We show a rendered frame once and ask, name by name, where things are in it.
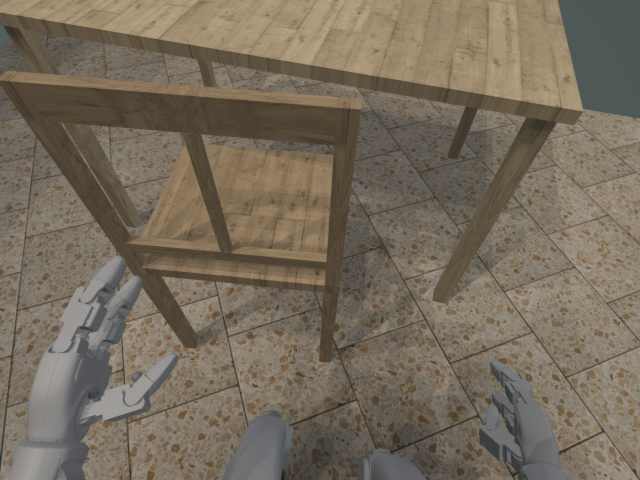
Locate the robot left forearm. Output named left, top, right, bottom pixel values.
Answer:
left=2, top=440, right=89, bottom=480

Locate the robot thigh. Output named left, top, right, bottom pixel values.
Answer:
left=357, top=453, right=426, bottom=480
left=222, top=415, right=293, bottom=480

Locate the chair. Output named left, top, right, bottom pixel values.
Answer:
left=0, top=71, right=362, bottom=363

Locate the left robot hand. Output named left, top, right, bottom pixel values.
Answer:
left=26, top=256, right=179, bottom=442

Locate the robot left thigh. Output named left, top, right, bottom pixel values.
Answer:
left=222, top=415, right=293, bottom=480

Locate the robot right thigh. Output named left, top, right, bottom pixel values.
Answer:
left=357, top=453, right=426, bottom=480

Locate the table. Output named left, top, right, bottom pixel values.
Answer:
left=0, top=0, right=584, bottom=304

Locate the right robot hand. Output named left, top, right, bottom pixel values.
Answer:
left=479, top=360, right=561, bottom=473

